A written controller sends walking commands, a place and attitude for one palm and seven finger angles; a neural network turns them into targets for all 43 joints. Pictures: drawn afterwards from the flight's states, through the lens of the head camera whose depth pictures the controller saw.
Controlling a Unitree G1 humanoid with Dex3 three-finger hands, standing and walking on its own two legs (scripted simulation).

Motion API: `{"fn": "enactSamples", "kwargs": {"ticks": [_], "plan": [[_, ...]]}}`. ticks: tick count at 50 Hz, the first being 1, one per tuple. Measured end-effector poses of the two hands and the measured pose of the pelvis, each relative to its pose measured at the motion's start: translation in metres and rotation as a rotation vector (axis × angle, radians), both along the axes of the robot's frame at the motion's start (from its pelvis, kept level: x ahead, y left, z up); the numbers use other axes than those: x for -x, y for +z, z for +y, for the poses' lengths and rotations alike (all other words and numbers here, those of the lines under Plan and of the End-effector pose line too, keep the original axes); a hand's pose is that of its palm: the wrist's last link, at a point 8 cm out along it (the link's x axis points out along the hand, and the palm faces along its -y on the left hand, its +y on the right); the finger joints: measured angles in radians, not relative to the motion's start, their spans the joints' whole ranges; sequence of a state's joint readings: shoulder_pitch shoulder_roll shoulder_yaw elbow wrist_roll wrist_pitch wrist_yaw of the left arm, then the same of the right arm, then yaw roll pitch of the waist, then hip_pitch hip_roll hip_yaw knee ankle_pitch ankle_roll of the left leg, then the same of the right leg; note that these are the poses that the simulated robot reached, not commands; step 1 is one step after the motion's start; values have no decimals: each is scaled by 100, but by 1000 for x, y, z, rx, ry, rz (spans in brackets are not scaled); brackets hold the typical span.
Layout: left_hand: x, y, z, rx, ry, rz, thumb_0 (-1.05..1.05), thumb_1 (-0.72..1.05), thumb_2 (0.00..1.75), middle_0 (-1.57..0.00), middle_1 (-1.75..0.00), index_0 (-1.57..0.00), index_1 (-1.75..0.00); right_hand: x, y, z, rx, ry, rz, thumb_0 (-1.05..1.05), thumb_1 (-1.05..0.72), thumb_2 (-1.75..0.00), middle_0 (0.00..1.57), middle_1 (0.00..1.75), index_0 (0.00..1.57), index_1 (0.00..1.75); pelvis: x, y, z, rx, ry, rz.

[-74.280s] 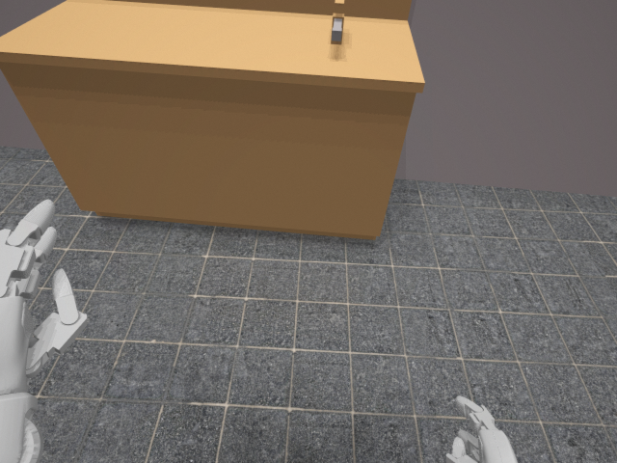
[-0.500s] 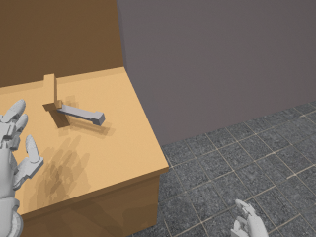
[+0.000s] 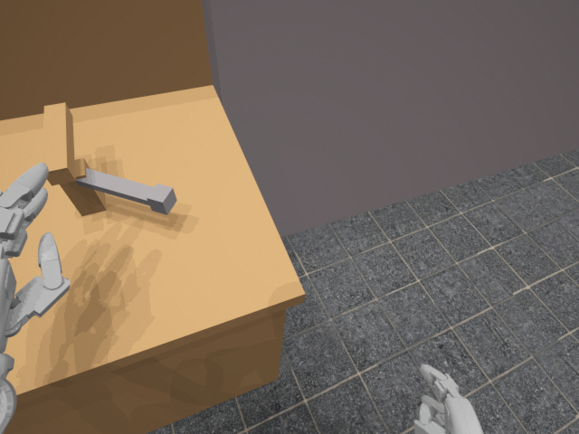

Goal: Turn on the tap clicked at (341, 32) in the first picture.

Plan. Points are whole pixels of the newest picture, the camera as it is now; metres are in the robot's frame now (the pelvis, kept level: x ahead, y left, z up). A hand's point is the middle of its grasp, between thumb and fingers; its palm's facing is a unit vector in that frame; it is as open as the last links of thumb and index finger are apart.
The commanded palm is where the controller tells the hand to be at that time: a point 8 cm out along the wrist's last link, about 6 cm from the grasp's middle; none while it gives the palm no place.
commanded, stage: come to a stop and stand still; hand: left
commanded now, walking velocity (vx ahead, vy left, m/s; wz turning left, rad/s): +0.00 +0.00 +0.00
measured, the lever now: (162, 199) +0.39 +0.22 +0.08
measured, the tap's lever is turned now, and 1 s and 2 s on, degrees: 52 52 52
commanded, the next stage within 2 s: look again from close up in 0.32 s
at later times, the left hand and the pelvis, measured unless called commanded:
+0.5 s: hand (34, 277) +0.22 +0.27 +0.16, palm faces +0.40 -0.85 -0.35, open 7.4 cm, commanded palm +0.16 +0.30 +0.18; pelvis +0.01 +0.01 +0.00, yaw +1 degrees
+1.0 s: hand out of the picture +0.23 +0.29 +0.19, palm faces +0.41 -0.85 -0.33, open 7.4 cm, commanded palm +0.14 +0.30 +0.17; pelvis -0.01 +0.01 +0.00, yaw +1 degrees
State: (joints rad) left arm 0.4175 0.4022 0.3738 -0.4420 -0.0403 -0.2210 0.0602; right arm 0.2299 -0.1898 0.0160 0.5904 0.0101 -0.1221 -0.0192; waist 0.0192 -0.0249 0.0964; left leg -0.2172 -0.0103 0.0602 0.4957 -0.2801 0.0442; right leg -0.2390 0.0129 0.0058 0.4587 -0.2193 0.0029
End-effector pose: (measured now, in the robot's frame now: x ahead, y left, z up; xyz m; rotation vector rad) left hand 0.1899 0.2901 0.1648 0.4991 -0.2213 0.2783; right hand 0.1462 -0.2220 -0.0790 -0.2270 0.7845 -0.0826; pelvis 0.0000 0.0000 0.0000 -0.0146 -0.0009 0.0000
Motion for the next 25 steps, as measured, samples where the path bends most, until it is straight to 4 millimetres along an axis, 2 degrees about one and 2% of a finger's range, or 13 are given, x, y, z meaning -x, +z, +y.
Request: {"fn": "enactSamples", "kwargs": {"ticks": [3,6,14,19,25], "plan": [[-3,11,7,6,36,-74,2,89,90,-21,-30,-22,-30,-10,3,1,10,18,-16,2,-90,-90,20,30,20,30,-3,0,2,4,3,-1],[-5,17,5,22,31,-119,2,89,90,-21,-30,-22,-30,-23,9,2,14,25,-51,2,-90,-90,20,30,20,30,-7,0,5,6,2,2],[-7,5,7,49,17,-68,2,89,90,-21,-30,-21,-30,-49,23,12,15,26,-127,1,-90,-90,20,30,20,30,-12,0,10,8,1,5],[-2,5,13,58,39,-69,2,89,90,-21,-30,-21,-30,-52,26,19,16,41,-134,1,-90,-90,20,30,20,30,-11,1,12,9,6,-3],[8,11,15,59,50,-102,2,89,90,-21,-30,-21,-30,-44,23,25,9,49,-116,1,-90,-90,20,30,20,30,-7,1,15,10,10,-15]]}}
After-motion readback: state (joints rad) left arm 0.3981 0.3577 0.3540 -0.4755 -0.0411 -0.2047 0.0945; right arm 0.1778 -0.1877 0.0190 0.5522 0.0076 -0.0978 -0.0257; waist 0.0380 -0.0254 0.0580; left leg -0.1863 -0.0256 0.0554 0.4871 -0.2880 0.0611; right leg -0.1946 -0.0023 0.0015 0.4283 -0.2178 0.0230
